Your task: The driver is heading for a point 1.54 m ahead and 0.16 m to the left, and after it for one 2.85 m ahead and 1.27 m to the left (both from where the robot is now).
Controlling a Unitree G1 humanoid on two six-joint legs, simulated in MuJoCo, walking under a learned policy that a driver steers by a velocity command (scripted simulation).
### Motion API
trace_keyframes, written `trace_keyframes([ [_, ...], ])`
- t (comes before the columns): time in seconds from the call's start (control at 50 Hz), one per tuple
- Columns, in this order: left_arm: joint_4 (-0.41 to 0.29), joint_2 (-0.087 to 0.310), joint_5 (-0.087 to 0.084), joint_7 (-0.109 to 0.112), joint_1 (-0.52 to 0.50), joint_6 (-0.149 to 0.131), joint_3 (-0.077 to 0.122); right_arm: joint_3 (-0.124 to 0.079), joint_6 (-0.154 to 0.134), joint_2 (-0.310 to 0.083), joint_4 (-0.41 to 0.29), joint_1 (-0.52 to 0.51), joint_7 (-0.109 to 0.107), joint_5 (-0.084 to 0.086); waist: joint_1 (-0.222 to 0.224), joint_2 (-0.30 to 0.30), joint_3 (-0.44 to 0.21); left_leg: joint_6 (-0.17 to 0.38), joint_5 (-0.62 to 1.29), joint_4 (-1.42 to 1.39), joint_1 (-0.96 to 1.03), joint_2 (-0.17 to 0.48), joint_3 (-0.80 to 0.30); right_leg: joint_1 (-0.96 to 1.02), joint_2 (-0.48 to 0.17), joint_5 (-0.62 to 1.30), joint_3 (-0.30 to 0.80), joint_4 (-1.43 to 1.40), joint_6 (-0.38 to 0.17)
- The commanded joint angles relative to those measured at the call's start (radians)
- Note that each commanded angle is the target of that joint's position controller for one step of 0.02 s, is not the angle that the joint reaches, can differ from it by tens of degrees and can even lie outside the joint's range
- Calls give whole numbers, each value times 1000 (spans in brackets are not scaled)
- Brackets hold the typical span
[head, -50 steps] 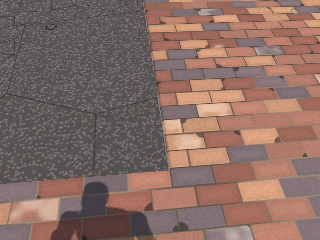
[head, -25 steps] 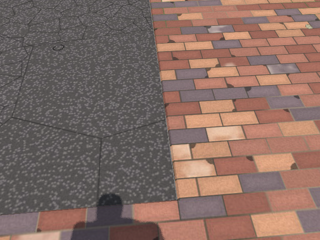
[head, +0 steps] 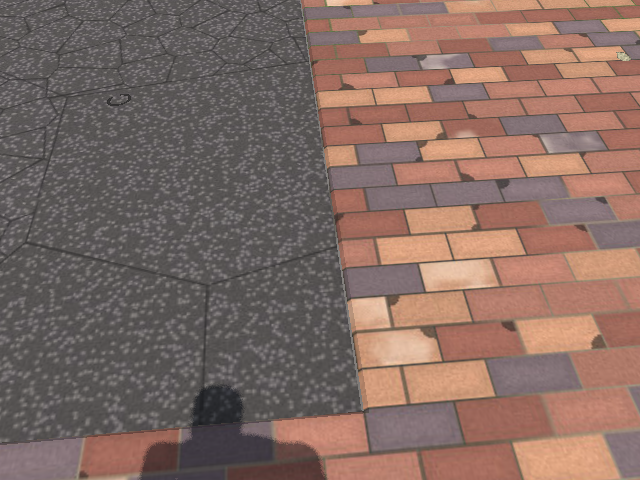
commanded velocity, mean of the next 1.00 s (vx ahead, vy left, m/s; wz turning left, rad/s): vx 0.00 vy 0.00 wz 0.00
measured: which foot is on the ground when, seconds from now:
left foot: down 0.00-1.00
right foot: down 0.00-1.00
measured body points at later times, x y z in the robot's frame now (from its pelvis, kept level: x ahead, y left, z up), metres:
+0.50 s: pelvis +0.00 +0.00 +0.00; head +0.01 +0.01 +0.45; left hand +0.04 +0.25 -0.15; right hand -0.01 -0.23 -0.15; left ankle -0.04 +0.12 -0.73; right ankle +0.04 -0.14 -0.73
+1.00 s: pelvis +0.00 +0.00 +0.00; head +0.01 +0.01 +0.45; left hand +0.02 +0.25 -0.16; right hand -0.03 -0.22 -0.15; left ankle -0.04 +0.12 -0.73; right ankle +0.04 -0.14 -0.73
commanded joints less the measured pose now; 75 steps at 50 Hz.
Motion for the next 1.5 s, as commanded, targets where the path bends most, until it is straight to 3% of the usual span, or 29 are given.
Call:
trace_keyframes([
  [0.02,-11,100,-1,6,5,-5,18,-19,-7,-100,-11,51,-3,0,1,10,-22,17,197,-126,-115,31,-26,132,-20,234,15,-47,-39],
  [0.3,84,88,-1,9,8,-1,8,-10,-6,-79,49,89,-5,-1,5,11,9,18,136,-162,-117,23,-18,123,-15,169,8,-80,-31],
  [0.58,132,76,-3,11,39,-2,-6,0,-5,-59,79,139,-6,0,6,8,23,19,116,-173,-121,17,-12,108,-12,142,5,-92,-28],
  [1.5,143,53,-7,15,113,-4,-23,9,-8,-30,94,233,-8,5,4,8,35,19,148,-165,-120,13,-3,97,-9,167,2,-82,-28],
])
Keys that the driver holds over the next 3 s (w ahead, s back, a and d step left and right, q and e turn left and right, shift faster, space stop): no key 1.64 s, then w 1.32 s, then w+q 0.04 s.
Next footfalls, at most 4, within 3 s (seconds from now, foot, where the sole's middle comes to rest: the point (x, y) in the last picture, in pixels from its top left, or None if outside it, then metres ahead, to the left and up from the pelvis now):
2.38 left None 0.48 0.11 -0.77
2.94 right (383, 356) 0.80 -0.12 -0.77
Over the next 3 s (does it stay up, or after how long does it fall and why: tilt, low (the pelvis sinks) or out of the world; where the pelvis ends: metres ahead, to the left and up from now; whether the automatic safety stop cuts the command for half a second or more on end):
stays up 0.65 -0.02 -0.01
